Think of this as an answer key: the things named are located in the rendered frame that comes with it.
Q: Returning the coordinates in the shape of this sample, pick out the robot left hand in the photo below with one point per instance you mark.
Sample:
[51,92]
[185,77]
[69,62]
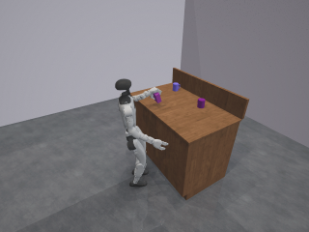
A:
[154,90]

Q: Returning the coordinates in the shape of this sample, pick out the table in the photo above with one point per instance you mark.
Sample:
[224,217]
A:
[200,140]

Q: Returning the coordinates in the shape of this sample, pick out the robot right hand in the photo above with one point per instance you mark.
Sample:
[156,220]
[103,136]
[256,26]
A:
[157,144]

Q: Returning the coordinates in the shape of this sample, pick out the left robot forearm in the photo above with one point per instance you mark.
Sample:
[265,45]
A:
[141,96]

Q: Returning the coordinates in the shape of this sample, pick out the sponge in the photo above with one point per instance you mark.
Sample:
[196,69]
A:
[157,97]

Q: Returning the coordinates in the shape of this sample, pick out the humanoid robot torso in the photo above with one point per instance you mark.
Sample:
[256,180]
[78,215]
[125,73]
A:
[121,108]

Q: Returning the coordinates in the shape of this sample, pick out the right robot forearm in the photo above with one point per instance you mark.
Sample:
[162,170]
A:
[139,135]

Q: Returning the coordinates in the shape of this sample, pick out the right robot upper arm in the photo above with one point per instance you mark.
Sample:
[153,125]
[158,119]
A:
[128,113]

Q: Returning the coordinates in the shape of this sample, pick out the robot head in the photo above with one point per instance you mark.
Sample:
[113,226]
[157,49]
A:
[124,84]

